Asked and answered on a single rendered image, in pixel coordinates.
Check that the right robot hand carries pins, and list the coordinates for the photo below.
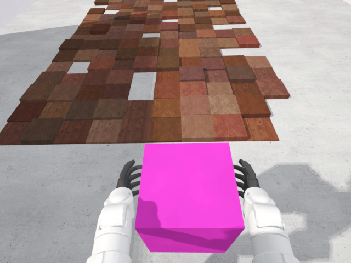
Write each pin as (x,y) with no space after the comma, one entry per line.
(248,177)

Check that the robot right forearm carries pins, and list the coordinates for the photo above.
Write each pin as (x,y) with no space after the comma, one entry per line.
(268,233)

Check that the carton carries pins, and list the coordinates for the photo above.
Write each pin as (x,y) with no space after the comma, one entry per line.
(188,199)

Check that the robot left forearm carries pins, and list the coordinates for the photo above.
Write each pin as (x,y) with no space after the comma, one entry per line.
(114,229)

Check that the left robot hand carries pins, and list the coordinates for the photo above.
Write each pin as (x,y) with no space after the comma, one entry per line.
(126,177)

